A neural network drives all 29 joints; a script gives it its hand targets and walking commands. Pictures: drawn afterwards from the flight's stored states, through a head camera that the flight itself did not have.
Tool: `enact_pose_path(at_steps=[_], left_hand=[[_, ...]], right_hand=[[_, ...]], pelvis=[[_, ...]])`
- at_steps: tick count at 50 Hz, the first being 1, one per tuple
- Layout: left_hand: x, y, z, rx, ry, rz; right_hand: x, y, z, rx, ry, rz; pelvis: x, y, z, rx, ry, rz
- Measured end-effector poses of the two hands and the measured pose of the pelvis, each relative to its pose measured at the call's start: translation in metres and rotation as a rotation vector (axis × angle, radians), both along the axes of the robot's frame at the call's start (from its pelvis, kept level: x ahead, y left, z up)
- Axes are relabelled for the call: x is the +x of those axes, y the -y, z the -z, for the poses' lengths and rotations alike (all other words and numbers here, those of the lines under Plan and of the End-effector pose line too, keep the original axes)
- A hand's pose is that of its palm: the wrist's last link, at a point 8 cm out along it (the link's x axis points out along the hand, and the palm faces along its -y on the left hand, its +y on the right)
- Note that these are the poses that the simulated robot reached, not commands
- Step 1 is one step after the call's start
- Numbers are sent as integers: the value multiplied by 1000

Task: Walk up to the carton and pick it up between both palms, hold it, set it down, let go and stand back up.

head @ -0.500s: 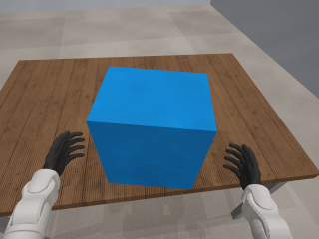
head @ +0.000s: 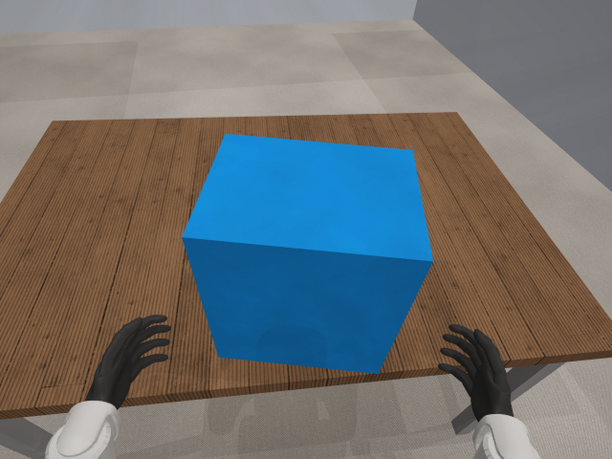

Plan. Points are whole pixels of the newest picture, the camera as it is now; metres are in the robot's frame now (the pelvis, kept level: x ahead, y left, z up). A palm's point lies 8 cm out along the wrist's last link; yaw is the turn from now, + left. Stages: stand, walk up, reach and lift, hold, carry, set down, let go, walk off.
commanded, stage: set down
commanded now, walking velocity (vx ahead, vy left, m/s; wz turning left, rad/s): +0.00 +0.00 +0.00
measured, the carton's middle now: (307, 262) +0.38 +0.02 +0.03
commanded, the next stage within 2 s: let go in 1.06 s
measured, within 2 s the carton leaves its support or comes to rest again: neither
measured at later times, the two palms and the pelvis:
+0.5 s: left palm (129, 414) +0.18 +0.23 -0.04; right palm (483, 421) +0.19 -0.22 -0.03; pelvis +0.01 -0.01 +0.00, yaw +0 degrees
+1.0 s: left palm (140, 413) +0.18 +0.22 -0.04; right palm (493, 450) +0.16 -0.24 -0.07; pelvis +0.01 -0.03 +0.00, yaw +0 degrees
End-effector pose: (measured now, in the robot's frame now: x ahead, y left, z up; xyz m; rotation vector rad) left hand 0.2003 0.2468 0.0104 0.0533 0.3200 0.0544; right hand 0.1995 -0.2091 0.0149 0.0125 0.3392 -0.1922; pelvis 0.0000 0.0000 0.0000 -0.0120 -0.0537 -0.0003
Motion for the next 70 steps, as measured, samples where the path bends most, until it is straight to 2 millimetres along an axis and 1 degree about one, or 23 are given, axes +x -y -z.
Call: enact_pose_path(at_steps=[8, 14, 22, 28, 35, 40, 53, 63, 70], left_hand=[[-11, 4, 14, 13, -60, -1], [-18, 5, 29, 16, -120, -18], [-20, 10, 43, 31, -180, -18], [-20, 14, 49, 52, -232, -19], [-21, 18, 50, 78, -262, -37], [-20, 21, 49, 92, -275, -54], [-17, 26, 46, 138, -315, -74], [-14, 29, 44, 166, -348, -83], [-13, 30, 44, 171, -352, -84]], right_hand=[[-11, 7, 17, 1, -36, 6], [-13, 8, 28, -7, -79, -10], [-10, 8, 42, -22, -133, -35], [-14, 14, 57, -34, -178, -41], [-23, 27, 71, -48, -213, -47], [-29, 32, 80, -58, -241, -67], [-38, 34, 92, -87, -288, -123], [-45, 34, 100, -96, -332, -144], [-47, 40, 102, -112, -369, -156]], pelvis=[[1, 0, 0, 1, 7, 8], [2, 4, 0, 4, 4, 8], [6, 10, 0, 6, -4, 7], [10, 13, 0, 6, -6, 6], [13, 17, 0, 6, 0, 9], [13, 21, 0, 7, 12, 9], [6, 30, 0, 10, 49, 8], [-2, 30, 0, 16, 55, 14], [-8, 29, 0, 17, 35, 17]])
